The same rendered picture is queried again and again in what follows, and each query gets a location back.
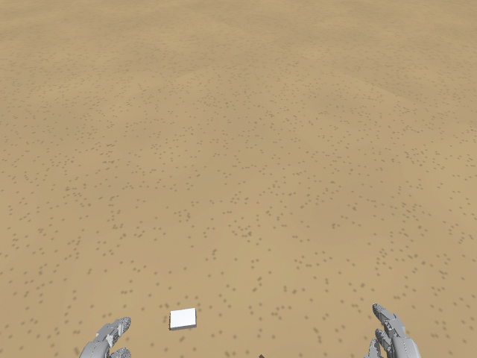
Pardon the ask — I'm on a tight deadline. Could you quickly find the right robot hand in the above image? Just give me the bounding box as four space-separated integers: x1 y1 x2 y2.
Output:
364 304 421 358

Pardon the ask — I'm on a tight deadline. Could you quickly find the left robot hand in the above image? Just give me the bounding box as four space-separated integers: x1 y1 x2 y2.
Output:
79 317 131 358

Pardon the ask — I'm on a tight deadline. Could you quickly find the small box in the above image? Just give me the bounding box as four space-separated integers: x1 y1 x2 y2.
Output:
170 308 197 331

